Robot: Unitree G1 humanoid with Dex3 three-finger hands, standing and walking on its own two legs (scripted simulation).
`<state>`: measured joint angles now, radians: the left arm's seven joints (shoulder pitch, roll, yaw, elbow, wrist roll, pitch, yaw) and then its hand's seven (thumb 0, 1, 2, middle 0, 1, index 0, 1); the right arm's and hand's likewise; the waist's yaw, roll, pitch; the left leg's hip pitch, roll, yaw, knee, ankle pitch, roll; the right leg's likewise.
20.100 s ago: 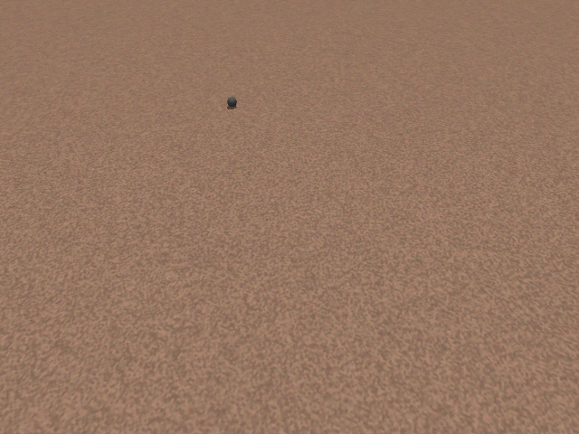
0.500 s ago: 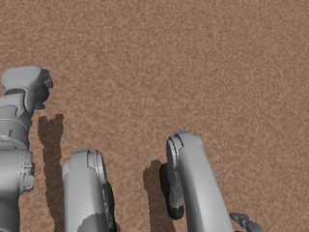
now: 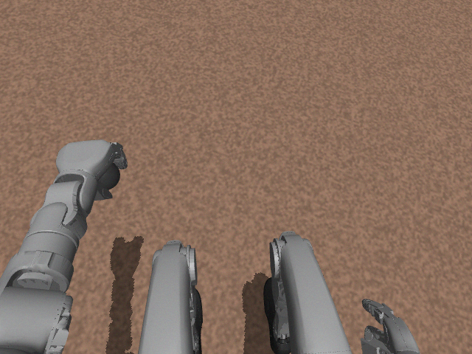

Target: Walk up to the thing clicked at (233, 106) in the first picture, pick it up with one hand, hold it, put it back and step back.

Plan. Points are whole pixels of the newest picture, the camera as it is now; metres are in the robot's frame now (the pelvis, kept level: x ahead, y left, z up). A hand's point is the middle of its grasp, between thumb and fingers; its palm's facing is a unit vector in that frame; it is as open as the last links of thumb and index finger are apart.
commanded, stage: lift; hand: left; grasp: from above
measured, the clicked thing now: (103, 175) +0.44 +0.25 -0.11
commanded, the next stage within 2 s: hold in 0.92 s
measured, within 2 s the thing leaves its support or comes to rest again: neither
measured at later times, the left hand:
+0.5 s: hand (47, 166) +0.37 +0.24 +0.09, palm faces -0.45 -0.08 -0.89, open 8.0 cm
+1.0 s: hand (17, 122) +0.38 +0.22 +0.17, palm faces -0.45 -0.09 -0.89, open 8.0 cm
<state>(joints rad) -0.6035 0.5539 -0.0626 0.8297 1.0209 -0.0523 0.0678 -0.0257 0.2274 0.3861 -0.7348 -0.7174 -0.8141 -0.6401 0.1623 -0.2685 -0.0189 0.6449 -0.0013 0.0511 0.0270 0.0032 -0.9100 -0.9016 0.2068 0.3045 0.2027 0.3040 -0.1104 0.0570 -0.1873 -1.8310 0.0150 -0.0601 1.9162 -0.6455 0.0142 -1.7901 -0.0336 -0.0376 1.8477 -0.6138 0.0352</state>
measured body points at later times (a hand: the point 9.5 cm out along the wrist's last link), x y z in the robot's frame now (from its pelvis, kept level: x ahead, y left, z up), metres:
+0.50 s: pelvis +0.03 +0.00 +0.17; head +0.11 +0.00 +0.62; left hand +0.39 +0.24 +0.14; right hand +0.13 -0.27 +0.05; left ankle +0.08 +0.11 -0.45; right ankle +0.10 -0.14 -0.45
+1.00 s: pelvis +0.07 +0.00 +0.25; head +0.12 -0.01 +0.70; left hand +0.40 +0.23 +0.22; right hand +0.15 -0.27 +0.12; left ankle +0.08 +0.11 -0.45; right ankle +0.10 -0.14 -0.45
